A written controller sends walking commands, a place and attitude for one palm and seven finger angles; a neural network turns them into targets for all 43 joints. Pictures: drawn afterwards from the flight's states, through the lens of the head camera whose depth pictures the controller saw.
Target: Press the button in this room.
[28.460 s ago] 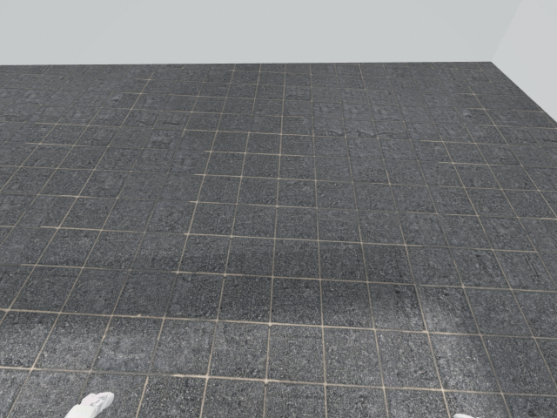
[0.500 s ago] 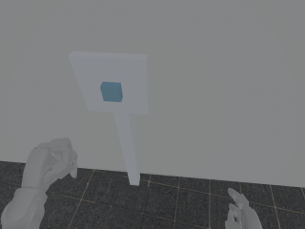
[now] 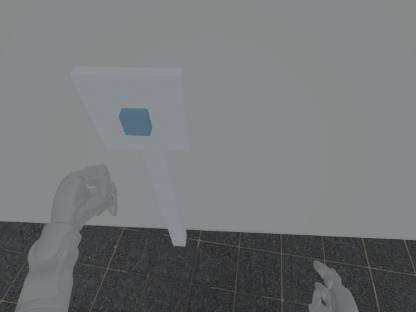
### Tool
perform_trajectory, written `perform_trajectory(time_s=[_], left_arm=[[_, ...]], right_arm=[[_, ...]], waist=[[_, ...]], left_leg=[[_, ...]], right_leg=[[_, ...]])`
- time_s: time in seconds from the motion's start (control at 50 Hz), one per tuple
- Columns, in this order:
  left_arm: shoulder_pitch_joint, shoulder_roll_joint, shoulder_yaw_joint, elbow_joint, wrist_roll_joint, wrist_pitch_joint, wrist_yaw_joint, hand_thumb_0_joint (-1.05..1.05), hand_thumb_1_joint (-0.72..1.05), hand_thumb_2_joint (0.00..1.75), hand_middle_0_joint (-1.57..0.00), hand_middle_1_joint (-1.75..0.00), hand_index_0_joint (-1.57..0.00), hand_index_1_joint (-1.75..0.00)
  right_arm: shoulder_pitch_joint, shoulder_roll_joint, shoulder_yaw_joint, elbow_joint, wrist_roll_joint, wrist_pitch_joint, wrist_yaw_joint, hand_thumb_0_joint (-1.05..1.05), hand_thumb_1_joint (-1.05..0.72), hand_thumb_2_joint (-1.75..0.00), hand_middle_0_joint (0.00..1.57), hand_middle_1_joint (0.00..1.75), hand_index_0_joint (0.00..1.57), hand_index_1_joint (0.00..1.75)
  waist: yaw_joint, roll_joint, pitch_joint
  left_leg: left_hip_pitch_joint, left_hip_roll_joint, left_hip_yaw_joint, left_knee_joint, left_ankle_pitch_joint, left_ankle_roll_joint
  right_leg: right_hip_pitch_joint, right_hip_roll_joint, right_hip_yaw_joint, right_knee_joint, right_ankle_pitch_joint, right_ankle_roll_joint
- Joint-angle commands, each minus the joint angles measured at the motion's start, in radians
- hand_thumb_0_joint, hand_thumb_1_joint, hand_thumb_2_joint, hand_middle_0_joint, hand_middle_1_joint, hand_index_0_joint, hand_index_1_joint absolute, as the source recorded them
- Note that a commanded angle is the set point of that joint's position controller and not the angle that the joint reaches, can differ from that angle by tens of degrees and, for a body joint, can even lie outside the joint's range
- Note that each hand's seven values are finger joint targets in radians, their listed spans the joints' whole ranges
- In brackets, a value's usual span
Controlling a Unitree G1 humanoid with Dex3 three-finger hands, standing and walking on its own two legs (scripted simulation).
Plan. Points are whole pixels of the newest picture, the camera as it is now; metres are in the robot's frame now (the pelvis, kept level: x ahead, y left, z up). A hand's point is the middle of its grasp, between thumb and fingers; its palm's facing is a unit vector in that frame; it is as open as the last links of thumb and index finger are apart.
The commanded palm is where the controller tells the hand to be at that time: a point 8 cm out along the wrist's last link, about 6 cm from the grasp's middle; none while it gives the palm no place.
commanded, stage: aim a knuckle at the button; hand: left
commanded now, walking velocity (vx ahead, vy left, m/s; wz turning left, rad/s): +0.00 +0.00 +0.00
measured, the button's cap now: (136, 121) +0.48 +0.19 +0.10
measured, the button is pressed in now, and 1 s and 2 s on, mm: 0 0 6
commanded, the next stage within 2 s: press the button with the knuckle in 1.48 s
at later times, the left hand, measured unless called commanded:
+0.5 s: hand (129, 176) +0.35 +0.18 +0.07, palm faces +0.01 -1.00 -0.03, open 3.1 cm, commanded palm +0.33 +0.23 +0.08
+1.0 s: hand (139, 160) +0.39 +0.17 +0.07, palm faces +0.02 -1.00 -0.03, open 3.1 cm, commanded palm +0.36 +0.22 +0.07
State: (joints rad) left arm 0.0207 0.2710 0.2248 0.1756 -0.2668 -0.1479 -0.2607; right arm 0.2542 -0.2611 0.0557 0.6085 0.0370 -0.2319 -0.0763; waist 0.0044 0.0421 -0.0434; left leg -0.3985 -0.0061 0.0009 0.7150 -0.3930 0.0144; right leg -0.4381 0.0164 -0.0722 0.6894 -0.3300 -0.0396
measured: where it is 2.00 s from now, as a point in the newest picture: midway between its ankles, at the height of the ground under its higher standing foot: outside the picture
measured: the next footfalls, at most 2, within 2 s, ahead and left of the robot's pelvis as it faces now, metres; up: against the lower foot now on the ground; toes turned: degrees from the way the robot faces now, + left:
none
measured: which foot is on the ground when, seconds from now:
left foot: down 0.00-1.00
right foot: down 0.00-1.00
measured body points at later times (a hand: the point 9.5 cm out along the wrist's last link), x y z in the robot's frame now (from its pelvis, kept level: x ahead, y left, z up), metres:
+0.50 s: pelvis +0.00 +0.00 +0.00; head +0.04 -0.01 +0.45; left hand +0.34 +0.23 +0.08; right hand +0.15 -0.24 -0.10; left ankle -0.02 +0.11 -0.72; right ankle +0.02 -0.09 -0.72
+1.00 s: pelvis +0.00 +0.01 -0.01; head +0.05 +0.00 +0.44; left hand +0.39 +0.23 +0.07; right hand +0.08 -0.25 -0.12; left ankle -0.02 +0.11 -0.72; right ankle +0.01 -0.09 -0.72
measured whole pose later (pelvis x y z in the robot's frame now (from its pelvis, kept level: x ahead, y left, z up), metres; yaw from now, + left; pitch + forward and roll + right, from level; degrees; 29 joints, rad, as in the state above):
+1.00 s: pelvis +0.00 +0.01 -0.01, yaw -2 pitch +9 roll +0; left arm -0.40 0.27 0.25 0.68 -0.18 -0.32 -0.16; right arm 0.33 -0.26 0.03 0.63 0.02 -0.06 -0.02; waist -0.05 0.02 -0.07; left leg -0.52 0.00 0.04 0.76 -0.41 0.03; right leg -0.57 0.02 -0.03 0.74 -0.33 -0.03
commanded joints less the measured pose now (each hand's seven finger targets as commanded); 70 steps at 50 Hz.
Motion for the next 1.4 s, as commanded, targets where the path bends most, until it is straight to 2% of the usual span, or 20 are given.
perform_trajectory(time_s=[0.0, 0.02, 0.14, 0.28, 0.32, 0.36, 0.46, 0.54, 0.6, 0.64, 0.7, 0.76, 0.82, 0.86, 1.08, 1.16, 1.24, 1.3, 1.36, 1.38], left_arm=[[-0.222, 0.154, 0.074, -0.19, -0.011, -0.098, 0.017, 0.0, 0.9, 0.9, -1.3, -1.5, -1.3, -1.5], [-0.214, 0.156, 0.074, -0.151, -0.01, -0.095, 0.016, 0.0, 0.9, 0.9, -1.3, -1.5, -1.3, -1.5], [-0.274, 0.159, 0.068, -0.13, 0.004, -0.107, 0.019, 0.0, 0.9, 0.9, -1.3, -1.5, -1.3, -1.5], [-0.412, 0.117, 0.017, -0.114, 0.02, -0.152, 0.05, 0.0, 0.9, 0.9, -1.3, -1.5, -1.3, -1.5], [-0.431, 0.15, 0.043, -0.034, 0.025, -0.15, 0.058, 0.0, 0.9, 0.9, -1.3, -1.5, -1.3, -1.5], [-0.457, 0.158, 0.051, 0.027, 0.034, -0.146, 0.062, 0.0, 0.9, 0.9, -1.3, -1.5, -1.3, -1.5], [-0.542, 0.13, 0.02, 0.038, 0.044, -0.157, 0.063, 0.0, 0.9, 0.9, -1.3, -1.5, -1.3, -1.5], [-0.622, 0.121, 0.009, 0.105, 0.049, -0.181, 0.083, 0.0, 0.9, 0.9, -1.3, -1.5, -1.3, -1.5], [-0.674, 0.111, 0.001, 0.172, 0.061, -0.186, 0.097, 0.0, 0.9, 0.9, -1.3, -1.5, -1.3, -1.5], [-0.694, 0.162, 0.039, 0.209, 0.075, -0.189, 0.107, 0.0, 0.9, 0.9, -1.3, -1.5, -1.3, -1.5], [-0.733, 0.143, 0.029, 0.23, 0.085, -0.202, 0.12, 0.0, 0.9, 0.9, -1.3, -1.5, -1.3, -1.5], [-0.796, 0.138, 0.025, 0.259, 0.083, -0.219, 0.131, 0.0, 0.9, 0.9, -1.3, -1.5, -1.3, -1.5], [-0.762, 0.198, 0.083, 0.311, 0.084, -0.234, 0.127, 0.0, 0.9, 0.9, -1.3, -1.5, -1.3, -1.5], [-0.753, 0.198, 0.087, 0.295, 0.086, -0.245, 0.118, 0.0, 0.9, 0.9, -1.3, -1.5, -1.3, -1.5], [-0.771, 0.114, 0.006, 0.248, 0.061, -0.252, 0.087, 0.0, 0.9, 0.9, -1.3, -1.5, -1.3, -1.5], [-0.783, 0.164, 0.051, 0.277, 0.072, -0.252, 0.114, 0.0, 0.9, 0.9, -1.3, -1.5, -1.3, -1.5], [-0.79, 0.144, 0.026, 0.249, 0.089, -0.259, 0.125, 0.0, 0.9, 0.9, -1.3, -1.5, -1.3, -1.5], [-0.818, 0.12, 0.003, 0.277, 0.089, -0.253, 0.129, 0.0, 0.9, 0.9, -1.3, -1.5, -1.3, -1.5], [-0.829, 0.127, 0.011, 0.324, 0.085, -0.242, 0.128, 0.0, 0.9, 0.9, -1.3, -1.5, -1.3, -1.5], [-0.831, 0.12, 0.006, 0.334, 0.085, -0.238, 0.126, 0.0, 0.9, 0.9, -1.3, -1.5, -1.3, -1.5]], right_arm=[[-0.059, -0.11, -0.055, -0.149, 0.005, -0.052, -0.002, 0.0, -0.9, -0.9, 0.2, 0.3, 0.2, 0.3], [-0.055, -0.115, -0.054, -0.148, 0.003, -0.048, 0.0, 0.0, -0.9, -0.9, 0.2, 0.3, 0.2, 0.3], [-0.039, -0.119, -0.065, -0.144, 0.004, -0.024, 0.006, 0.0, -0.9, -0.9, 0.2, 0.3, 0.2, 0.3], [-0.03, -0.109, -0.064, -0.125, 0.002, -0.01, 0.01, 0.0, -0.9, -0.9, 0.2, 0.3, 0.2, 0.3], [-0.02, -0.12, -0.065, -0.112, 0.0, 0.003, 0.009, 0.0, -0.9, -0.9, 0.2, 0.3, 0.2, 0.3], [-0.022, -0.12, -0.065, -0.112, 0.003, 0.017, 0.01, 0.0, -0.9, -0.9, 0.2, 0.3, 0.2, 0.3], [-0.01, -0.114, -0.066, -0.121, 0.001, 0.036, 0.018, 0.0, -0.9, -0.9, 0.2, 0.3, 0.2, 0.3], [0.012, -0.118, -0.069, -0.107, -0.001, 0.049, 0.022, 0.0, -0.9, -0.9, 0.2, 0.3, 0.2, 0.3], [0.023, -0.12, -0.07, -0.096, -0.002, 0.061, 0.028, 0.0, -0.9, -0.9, 0.2, 0.3, 0.2, 0.3], [0.031, -0.124, -0.072, -0.093, -0.004, 0.077, 0.029, 0.0, -0.9, -0.9, 0.2, 0.3, 0.2, 0.3], [0.043, -0.118, -0.074, -0.095, -0.007, 0.088, 0.035, 0.0, -0.9, -0.9, 0.2, 0.3, 0.2, 0.3], [0.056, -0.118, -0.074, -0.09, -0.009, 0.101, 0.038, 0.0, -0.9, -0.9, 0.2, 0.3, 0.2, 0.3], [0.067, -0.128, -0.075, -0.095, -0.012, 0.115, 0.038, 0.0, -0.9, -0.9, 0.2, 0.3, 0.2, 0.3], [0.067, -0.122, -0.079, -0.101, -0.012, 0.119, 0.04, 0.0, -0.9, -0.9, 0.2, 0.3, 0.2, 0.3], [0.068, -0.123, -0.084, -0.106, -0.002, 0.124, 0.04, 0.0, -0.9, -0.9, 0.2, 0.3, 0.2, 0.3], [0.069, -0.128, -0.082, -0.096, -0.007, 0.128, 0.038, 0.0, -0.9, -0.9, 0.2, 0.3, 0.2, 0.3], [0.05, -0.117, -0.077, -0.109, -0.006, 0.128, 0.041, 0.0, -0.9, -0.9, 0.2, 0.3, 0.2, 0.3], [0.052, -0.12, -0.073, -0.105, -0.006, 0.128, 0.041, 0.0, -0.9, -0.9, 0.2, 0.3, 0.2, 0.3], [0.056, -0.126, -0.075, -0.106, -0.005, 0.131, 0.038, 0.0, -0.9, -0.9, 0.2, 0.3, 0.2, 0.3], [0.054, -0.125, -0.073, -0.106, -0.004, 0.131, 0.037, 0.0, -0.9, -0.9, 0.2, 0.3, 0.2, 0.3]], waist=[[0.008, -0.011, -0.225], [0.004, -0.06, -0.194], [-0.006, -0.053, -0.236], [-0.026, 0.006, -0.249], [-0.031, -0.075, -0.22], [-0.029, -0.07, -0.216], [-0.022, 0.015, -0.309], [-0.043, -0.062, -0.298], [-0.048, -0.036, -0.271], [-0.042, -0.049, -0.291], [-0.037, -0.015, -0.322], [-0.055, -0.048, -0.331], [-0.034, -0.079, -0.337], [-0.026, -0.038, -0.373], [-0.054, -0.015, -0.335], [-0.054, -0.063, -0.316], [-0.045, 0.025, -0.326], [-0.056, 0.006, -0.311], [-0.064, -0.077, -0.306], [-0.062, -0.05, -0.301]], left_leg=[[0.018, -0.005, -0.009, -0.1, 0.299, 0.0], [-0.004, 0.0, -0.013, -0.096, 0.292, 0.003], [0.002, -0.002, -0.004, -0.091, 0.309, 0.004], [0.039, 0.0, -0.007, -0.087, 0.312, 0.0], [-0.001, 0.003, -0.011, -0.085, 0.277, 0.004], [-0.025, -0.002, -0.006, -0.088, 0.249, 0.004], [0.021, -0.002, -0.005, -0.074, 0.312, -0.002], [-0.002, 0.006, -0.014, -0.067, 0.3, -0.001], [-0.015, 0.002, -0.012, -0.067, 0.279, -0.003], [-0.037, 0.0, -0.008, -0.061, 0.27, 0.001], [-0.031, -0.001, -0.007, -0.055, 0.294, -0.003], [-0.041, 0.001, -0.002, -0.045, 0.297, 0.002], [-0.076, 0.001, -0.002, -0.05, 0.278, 0.005], [-0.062, -0.001, 0.007, -0.049, 0.3, 0.004], [-0.023, 0.01, -0.005, -0.057, 0.271, 0.001], [-0.057, 0.007, -0.005, -0.059, 0.231, 0.006], [-0.025, 0.007, -0.006, -0.06, 0.239, 0.0], [-0.026, 0.009, -0.013, -0.057, 0.231, -0.001], [-0.056, 0.008, -0.012, -0.057, 0.201, 0.004], [-0.057, 0.006, -0.01, -0.057, 0.199, 0.003]], right_leg=[[0.179, -0.026, 0.055, -0.08, 0.288, 0.023], [0.172, -0.023, 0.056, -0.083, 0.282, 0.024], [0.178, -0.025, 0.061, -0.072, 0.318, 0.026], [0.136, -0.02, 0.054, -0.061, 0.311, 0.023], [0.131, -0.018, 0.058, -0.068, 0.278, 0.026], [0.13, -0.023, 0.064, -0.07, 0.257, 0.026], [0.139, -0.022, 0.061, -0.042, 0.315, 0.017], [0.115, -0.014, 0.054, -0.035, 0.304, 0.021], [0.086, -0.016, 0.054, -0.033, 0.288, 0.018], [0.101, -0.018, 0.062, -0.029, 0.282, 0.019], [0.103, -0.017, 0.061, -0.016, 0.306, 0.015], [0.101, -0.013, 0.065, -0.014, 0.321, 0.02], [0.129, -0.009, 0.069, -0.01, 0.308, 0.015], [0.153, -0.013, 0.076, -0.005, 0.34, 0.015], [0.072, -0.004, 0.057, -0.018, 0.277, 0.012], [0.078, -0.007, 0.064, -0.023, 0.251, 0.018], [0.058, -0.007, 0.06, -0.013, 0.239, 0.01], [0.038, -0.005, 0.055, -0.013, 0.229, 0.01], [0.05, -0.005, 0.057, -0.019, 0.217, 0.017], [0.046, -0.006, 0.059, -0.019, 0.217, 0.014]])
